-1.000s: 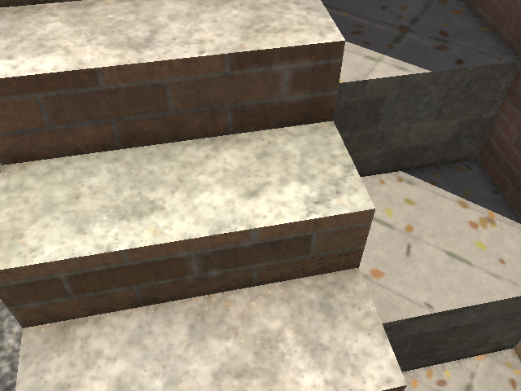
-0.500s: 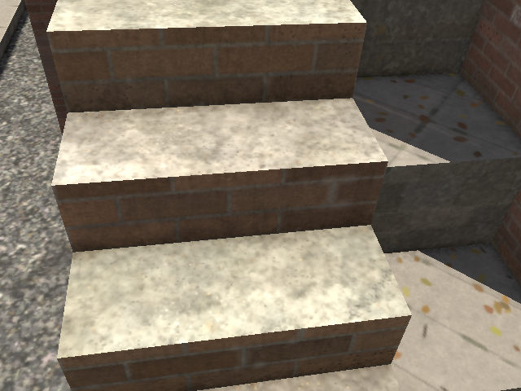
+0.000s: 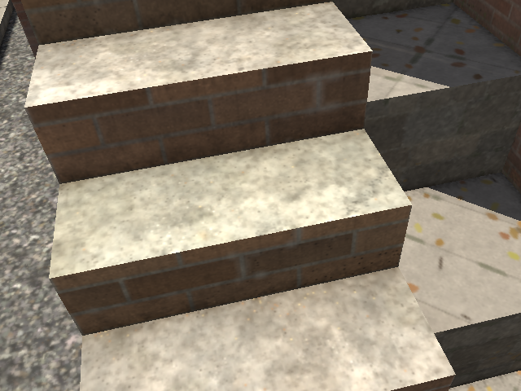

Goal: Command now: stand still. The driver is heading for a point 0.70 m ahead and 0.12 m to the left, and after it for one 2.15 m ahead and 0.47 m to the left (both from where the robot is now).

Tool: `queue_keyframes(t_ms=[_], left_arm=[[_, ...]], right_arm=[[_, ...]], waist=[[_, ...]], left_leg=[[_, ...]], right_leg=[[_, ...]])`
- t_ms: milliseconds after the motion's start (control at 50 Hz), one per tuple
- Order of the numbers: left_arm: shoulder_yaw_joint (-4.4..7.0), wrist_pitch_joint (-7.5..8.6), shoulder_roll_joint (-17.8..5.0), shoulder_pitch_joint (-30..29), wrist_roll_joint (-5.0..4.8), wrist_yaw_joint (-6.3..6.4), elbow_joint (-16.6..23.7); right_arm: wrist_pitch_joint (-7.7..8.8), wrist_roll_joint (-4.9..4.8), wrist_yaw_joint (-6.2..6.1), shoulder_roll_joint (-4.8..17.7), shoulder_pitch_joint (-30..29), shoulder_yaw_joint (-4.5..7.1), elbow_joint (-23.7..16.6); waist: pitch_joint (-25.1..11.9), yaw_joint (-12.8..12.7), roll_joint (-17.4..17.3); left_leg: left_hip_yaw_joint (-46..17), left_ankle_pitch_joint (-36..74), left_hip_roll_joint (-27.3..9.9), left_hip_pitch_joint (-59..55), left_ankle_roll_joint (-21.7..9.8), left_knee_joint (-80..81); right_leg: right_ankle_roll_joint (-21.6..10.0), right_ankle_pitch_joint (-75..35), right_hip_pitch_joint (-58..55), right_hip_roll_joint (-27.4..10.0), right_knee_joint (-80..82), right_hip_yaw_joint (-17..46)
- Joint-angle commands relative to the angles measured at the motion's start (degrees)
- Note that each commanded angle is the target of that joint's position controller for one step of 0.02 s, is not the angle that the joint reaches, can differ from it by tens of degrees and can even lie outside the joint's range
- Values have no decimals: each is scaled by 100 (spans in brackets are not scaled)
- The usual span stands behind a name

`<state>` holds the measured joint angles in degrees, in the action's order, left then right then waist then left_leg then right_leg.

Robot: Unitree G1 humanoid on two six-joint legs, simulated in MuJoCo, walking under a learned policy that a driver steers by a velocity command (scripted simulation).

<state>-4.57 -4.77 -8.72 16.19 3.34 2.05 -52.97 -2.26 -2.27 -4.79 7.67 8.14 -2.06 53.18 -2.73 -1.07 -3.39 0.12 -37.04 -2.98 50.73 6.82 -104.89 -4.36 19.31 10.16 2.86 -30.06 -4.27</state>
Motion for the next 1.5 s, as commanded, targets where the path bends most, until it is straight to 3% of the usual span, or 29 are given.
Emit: queue_keyframes(t_ms=[20, 100, 200, 260, 420, 500, 540, 560, 640, 740, 780, 880, 980, 1060, 1100, 1120, 1140, 1160, 1180, 1200, 1220, 1300, 1340, 1360, 1380, 1420, 1440, 1460, 1500], left_arm=[[-18, -49, 35, 515, -87, 80, 125], [155, -83, -386, 294, -103, -57, 122], [359, 112, -1152, -520, -247, -70, 479], [362, 144, -1060, -479, -323, -30, 585], [777, 32, -1764, 310, -673, 114, 443], [622, -44, -1261, 9, -825, -208, 420], [558, 207, -902, -237, -749, -469, 647], [578, 351, -1080, -801, -693, -531, 891], [587, 481, -1061, -719, -238, -737, 1580], [356, 815, -478, -1387, -569, -783, 2126], [228, 889, -158, -1525, -579, -851, 2313], [263, 710, -582, -1375, -554, -684, 2711], [293, 502, -549, -989, -651, -443, 2852], [382, 520, -824, -1103, -544, -371, 2844], [430, 488, -720, -283, -481, -393, 2536], [514, 487, -724, 689, -547, -418, 2123], [500, 562, -591, 1754, -611, -481, 1229], [406, 713, -289, 2000, -402, -552, 853], [185, 899, 66, 1347, -53, -704, 1102], [263, 1121, -384, 99, -47, -565, 1881], [381, 1137, -602, -551, -397, -348, 2399], [347, 1199, -640, -93, -481, -18, 2300], [444, 883, -754, 502, -675, 167, 1943], [337, 966, -446, -168, -422, 36, 2338], [370, 1086, -637, -438, -553, -130, 2571], [499, 937, -889, 451, -613, -246, 2577], [439, 824, -836, 1206, -610, -210, 2511], [547, 696, -1113, 1067, -655, -195, 2416], [578, 494, -1087, 790, -621, -200, 2457]], right_arm=[[266, -25, 223, -189, -630, -138, -539], [370, 19, 403, -223, -56, -173, -390], [419, 66, 119, -33, -54, -233, -881], [451, 108, 38, -38, -112, -279, -1050], [778, 89, 427, 77, -344, -440, -1760], [1066, 199, 672, 290, 197, -343, -1794], [1079, 453, 643, 1315, 1280, -1, -1372], [1126, 567, 630, 1452, 1897, 74, -1190], [1190, 253, 743, 898, 309, -26, -1253], [1324, 393, 370, 1074, 1941, 193, -1066], [1242, 475, 390, 831, 2109, 116, -1150], [942, 576, 305, 1132, 811, 107, -1733], [627, 787, 191, 1439, 684, 69, -1937], [624, 558, 139, 1822, 567, 203, -2376], [590, 491, 131, 1949, 126, 239, -2369], [601, 390, 172, 1971, -291, 258, -2453], [705, 398, 276, 1532, -811, 131, -2698], [819, 301, 494, 895, -1177, 2, -3044], [863, 201, 797, 262, -1420, -205, -3382], [902, 22, 1009, 287, 23, -156, -3470], [868, 67, 1051, 602, 788, -200, -3163], [560, 41, 539, 735, 72, -212, -3307], [545, 176, 572, 271, 460, -337, -2541], [528, 237, 544, 1092, 1404, -48, -2003], [690, 205, 463, 1890, 1339, 200, -2406], [796, 538, 430, 1452, -664, -8, -2925], [823, 377, 365, 1566, -780, 59, -2882], [827, 308, 368, 1339, -578, 58, -2748], [883, 284, 319, 1216, -708, -8, -2785]], waist=[[708, -163, 847], [33, 21, 642], [77, 254, 717], [101, 174, 544], [-262, 6, 474], [-507, 522, -593], [-1297, 662, -1981], [-1546, 913, -1988], [-374, -360, -255], [-79, 245, 914], [-144, 272, 850], [-134, -494, 495], [-684, -692, -377], [-607, -398, -135], [-821, -842, -338], [-963, -1277, 57], [-911, -1399, 861], [-311, -1111, 1161], [387, -553, 803], [-10, 737, 505], [-90, 810, 75], [-128, 278, -109], [-162, 220, -896], [-509, 415, -2025], [-443, 440, -2098], [-157, -969, -1103], [-481, -1329, -1077], [-169, -1118, -216], [353, -1068, -255]], left_leg=[[-247, 1333, -316, 1254, -166, 921], [-100, 1159, -287, 898, -427, 270], [-724, 511, -536, 1269, -365, 234], [-843, 394, -700, 1547, -328, 584], [-779, -471, -818, 1415, -1136, 2478], [-1265, -111, -587, -1019, -1709, 5098], [-2918, 2164, -1203, -3880, -2184, 6851], [-3714, 3160, -1394, -4500, -2138, 7301], [-1659, 3894, -639, -2870, -1221, 6529], [-2030, 2542, -984, -5186, -1257, 7308], [-1709, 2737, -920, -5627, -1230, 7542], [-873, 1936, -347, -2969, -1239, 8616], [-736, 5118, -664, -4523, -1252, 8336], [-607, 6584, -869, -5321, -853, 8404], [-123, 7623, -666, -5768, -692, 7458], [110, 6407, -363, -5358, -630, 5896], [436, 2679, 149, -3777, -650, 4552], [404, -266, 545, -1732, -532, 2433], [109, -325, 432, -1222, -635, 924], [-1425, -408, 267, -235, -458, 564], [-1705, -724, -101, -590, -487, 764], [-733, -1092, 5, -1979, -273, 3457], [848, 429, 445, -4448, -518, 7474], [-1906, -522, -395, -5188, -1357, 6981], [-4845, -2029, -1608, -4510, -2245, 8373], [-2703, 2800, -1671, -4442, -2130, 7704], [-2811, 3123, -2063, -4373, -2173, 7577], [-2384, 2271, -1986, -3851, -2167, 7578], [-1799, 1462, -1828, -3067, -2024, 7959]], right_leg=[[-598, -949, -747, -1484, 1638, 1628], [-755, -1483, -792, -1553, 1480, 1115], [-947, -496, -502, -2173, 1636, 1638], [-938, -560, -721, -2267, 1568, 1729], [-659, 920, -1431, -2530, 1558, 1951], [-150, -48, 61, -1376, 647, 465], [190, -1356, 1895, -114, -2034, -110], [235, -16, 2413, 222, -3677, 370], [201, 476, 2772, 267, -6078, 380], [218, 317, 5356, 16, -6834, 984], [181, 383, 6278, 156, -8179, 870], [913, -827, 4457, 153, -7019, -291], [1167, 30, 4748, 173, -6713, -876], [889, 826, 3951, 46, -3548, -944], [586, 753, 2652, -1, -1516, -1105], [114, -187, 1585, -469, -341, -638], [-153, -1349, -9, -372, 463, -913], [-463, -1383, -672, -676, 413, 29], [-474, -1645, 329, -897, 391, 363], [-1112, -1312, 68, -1609, -915, 1982], [-1426, 846, 1516, -2004, -512, 2787], [-935, 1504, 2985, -1512, -413, 2323], [-177, 2190, 3674, -178, -2802, 200], [316, 1514, 5131, -12, -5096, -261], [364, 1202, 5311, -76, -6488, 711], [956, 1356, 5533, -36, -8240, 588], [1003, 1471, 5288, -468, -8356, 998], [1097, 955, 4919, -470, -8276, 948], [1117, 483, 4426, -402, -8052, 907]])
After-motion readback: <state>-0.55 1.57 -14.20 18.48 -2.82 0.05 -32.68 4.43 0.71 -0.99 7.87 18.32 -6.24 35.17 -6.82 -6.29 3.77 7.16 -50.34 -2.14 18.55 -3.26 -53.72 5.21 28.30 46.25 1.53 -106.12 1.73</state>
